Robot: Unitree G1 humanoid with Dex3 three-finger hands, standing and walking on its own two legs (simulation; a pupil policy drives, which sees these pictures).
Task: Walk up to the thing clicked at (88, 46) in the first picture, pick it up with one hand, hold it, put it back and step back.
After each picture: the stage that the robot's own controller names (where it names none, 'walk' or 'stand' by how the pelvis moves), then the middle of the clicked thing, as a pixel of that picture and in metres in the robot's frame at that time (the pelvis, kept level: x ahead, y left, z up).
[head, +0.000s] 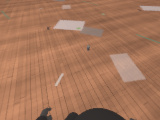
stand; (88, 48) +1.48 +0.05 -0.72
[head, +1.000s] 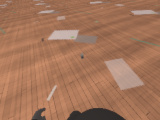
walk; (82, 56) +1.35 +0.26 -0.70
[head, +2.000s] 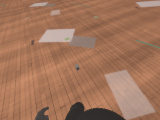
walk; (77, 67) +0.88 +0.31 -0.71
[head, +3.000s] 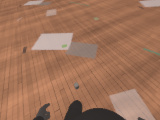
walk; (76, 85) +0.50 +0.24 -0.71
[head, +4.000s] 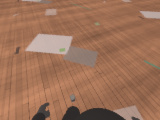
stand; (72, 98) +0.34 +0.19 -0.70
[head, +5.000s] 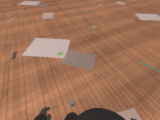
stand; (72, 103) +0.31 +0.19 -0.72
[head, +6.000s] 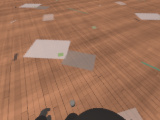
stand; (72, 103) +0.31 +0.20 -0.73
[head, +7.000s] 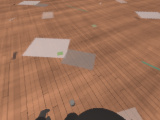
stand; (72, 103) +0.30 +0.19 -0.73
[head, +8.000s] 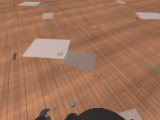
stand; (72, 104) +0.29 +0.19 -0.73
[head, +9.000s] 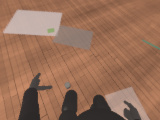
go down; (67, 85) +0.33 +0.20 -0.59
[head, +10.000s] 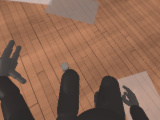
go down; (65, 67) +0.38 +0.24 -0.32
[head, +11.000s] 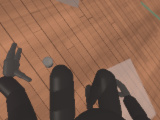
close in; (48, 62) +0.35 +0.28 -0.25
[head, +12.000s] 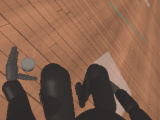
close; (28, 65) +0.34 +0.29 -0.21
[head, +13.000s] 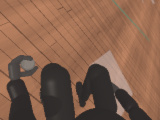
lift; (28, 65) +0.33 +0.29 -0.21
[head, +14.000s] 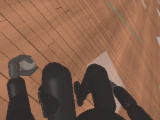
lift; (27, 65) +0.32 +0.29 -0.22
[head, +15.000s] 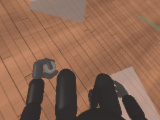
lift; (49, 68) +0.30 +0.28 -0.07
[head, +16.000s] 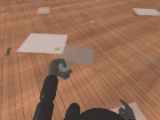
lift; (64, 71) +0.33 +0.17 +0.06
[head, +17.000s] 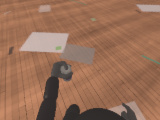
hold; (66, 73) +0.33 +0.17 +0.01
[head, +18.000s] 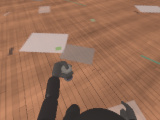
hold; (67, 73) +0.33 +0.17 +0.01
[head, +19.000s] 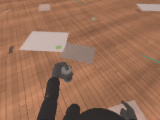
hold; (67, 74) +0.33 +0.17 +0.00
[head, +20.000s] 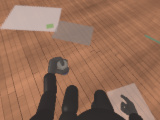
crouch; (63, 67) +0.36 +0.19 -0.06
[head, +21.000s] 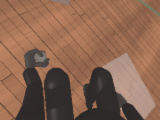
lower; (42, 60) +0.38 +0.27 -0.18
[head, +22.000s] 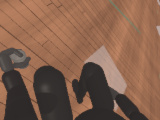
lower; (20, 60) +0.38 +0.30 -0.21
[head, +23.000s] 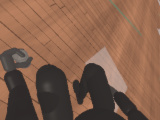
lower; (22, 59) +0.37 +0.30 -0.21
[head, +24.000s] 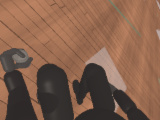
lower; (22, 59) +0.36 +0.30 -0.21
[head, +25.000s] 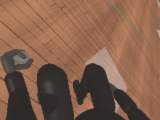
rest; (23, 60) +0.35 +0.30 -0.21
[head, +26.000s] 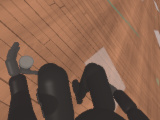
withdraw; (26, 63) +0.34 +0.28 -0.22
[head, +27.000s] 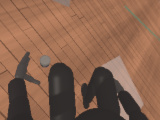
stand; (45, 61) +0.36 +0.27 -0.24
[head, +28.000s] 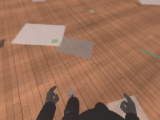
stand; (71, 93) +0.33 +0.18 -0.61
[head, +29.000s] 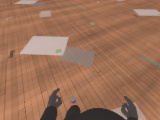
stand; (72, 99) +0.34 +0.18 -0.66
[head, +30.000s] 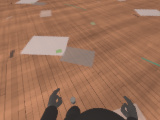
stand; (73, 100) +0.32 +0.18 -0.67
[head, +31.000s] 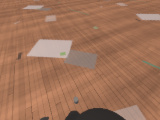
stand; (76, 100) +0.36 +0.17 -0.72
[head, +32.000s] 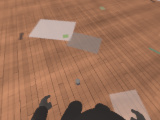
walk; (77, 82) +0.45 +0.15 -0.69
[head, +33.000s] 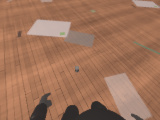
walk; (77, 69) +0.74 +0.14 -0.71
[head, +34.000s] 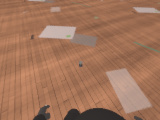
stand; (80, 64) +0.97 +0.17 -0.70
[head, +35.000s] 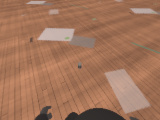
stand; (79, 65) +0.97 +0.18 -0.72
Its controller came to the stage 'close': yes
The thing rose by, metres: 0.72
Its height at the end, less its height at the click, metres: +0.00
